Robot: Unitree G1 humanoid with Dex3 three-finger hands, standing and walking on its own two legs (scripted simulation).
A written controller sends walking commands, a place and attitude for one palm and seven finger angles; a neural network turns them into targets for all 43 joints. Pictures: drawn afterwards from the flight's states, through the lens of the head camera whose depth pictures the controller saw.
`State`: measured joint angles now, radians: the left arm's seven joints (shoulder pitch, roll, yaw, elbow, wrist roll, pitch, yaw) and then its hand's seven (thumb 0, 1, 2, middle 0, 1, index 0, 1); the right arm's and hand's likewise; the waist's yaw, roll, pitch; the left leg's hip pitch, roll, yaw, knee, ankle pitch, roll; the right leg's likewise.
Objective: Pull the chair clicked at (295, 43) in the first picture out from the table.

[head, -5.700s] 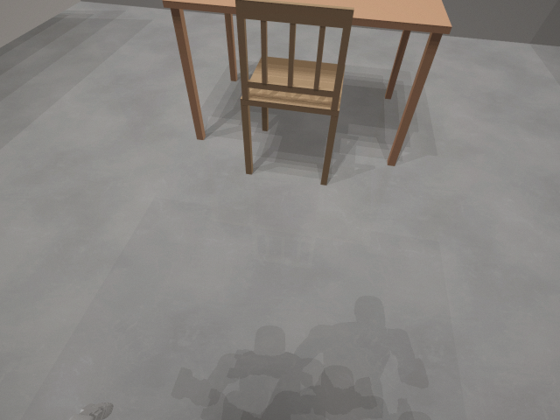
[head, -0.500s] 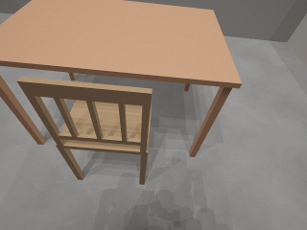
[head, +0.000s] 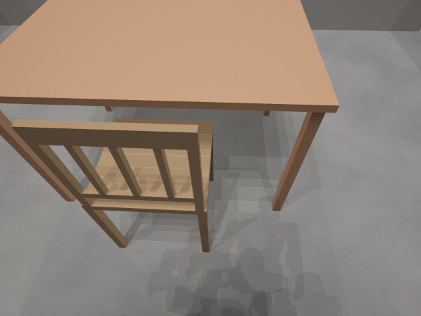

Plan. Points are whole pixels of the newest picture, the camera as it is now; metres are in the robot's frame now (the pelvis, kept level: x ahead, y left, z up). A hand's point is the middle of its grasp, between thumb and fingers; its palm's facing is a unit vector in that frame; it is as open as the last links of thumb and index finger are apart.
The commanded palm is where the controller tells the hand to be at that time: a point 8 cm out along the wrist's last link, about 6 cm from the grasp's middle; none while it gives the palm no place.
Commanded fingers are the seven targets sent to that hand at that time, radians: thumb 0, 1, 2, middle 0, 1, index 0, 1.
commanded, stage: come to a stop and stand still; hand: left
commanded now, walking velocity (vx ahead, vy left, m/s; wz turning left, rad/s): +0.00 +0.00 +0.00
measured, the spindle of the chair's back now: (127, 172) +0.47 +0.27 -0.12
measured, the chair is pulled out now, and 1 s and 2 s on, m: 0.00 0.00 0.00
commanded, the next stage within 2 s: look again from close up in 1.42 s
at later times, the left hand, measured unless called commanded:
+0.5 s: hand out of the picture -0.04 +0.24 -0.16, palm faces +0.01 -0.97 -0.24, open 7.4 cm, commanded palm none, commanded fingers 0.00 0.90 0.90 -0.20 -0.30 -0.20 -0.30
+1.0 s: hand out of the picture +0.01 +0.21 -0.17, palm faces +0.00 -0.98 -0.21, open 7.3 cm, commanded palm none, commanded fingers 0.00 0.90 0.90 -0.20 -0.30 -0.20 -0.30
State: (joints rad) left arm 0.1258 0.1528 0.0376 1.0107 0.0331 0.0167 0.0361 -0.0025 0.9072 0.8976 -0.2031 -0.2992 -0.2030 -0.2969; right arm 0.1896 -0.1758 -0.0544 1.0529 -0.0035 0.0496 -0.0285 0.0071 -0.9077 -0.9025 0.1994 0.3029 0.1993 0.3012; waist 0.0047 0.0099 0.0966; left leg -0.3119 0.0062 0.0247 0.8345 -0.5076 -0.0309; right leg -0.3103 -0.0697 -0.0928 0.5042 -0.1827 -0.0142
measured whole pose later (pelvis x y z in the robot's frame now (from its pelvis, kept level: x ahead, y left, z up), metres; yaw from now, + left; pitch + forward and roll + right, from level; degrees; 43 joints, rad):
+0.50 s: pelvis -0.04 +0.05 +0.00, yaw +0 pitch -2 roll +1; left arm 0.35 0.17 0.00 1.00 0.02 0.02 0.01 0.00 0.90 0.90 -0.20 -0.30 -0.20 -0.30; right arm 0.30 -0.21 0.00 0.97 -0.02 0.01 -0.01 0.01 -0.91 -0.90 0.20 0.30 0.20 0.30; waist 0.01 0.03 0.02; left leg -0.22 -0.04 0.09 0.50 -0.25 0.05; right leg -0.33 -0.03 0.06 0.51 -0.19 0.01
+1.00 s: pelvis +0.00 +0.03 +0.00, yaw +0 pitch -1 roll +1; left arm 0.27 0.15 -0.01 1.09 0.01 -0.01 0.03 0.01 0.92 0.90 -0.20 -0.30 -0.20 -0.30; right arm 0.30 -0.15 0.02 1.10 -0.01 -0.03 -0.03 0.01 -0.90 -0.90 0.20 0.30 0.20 0.30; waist -0.01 0.01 0.04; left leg -0.15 -0.02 0.06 0.44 -0.28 0.03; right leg -0.26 -0.01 0.05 0.48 -0.20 0.01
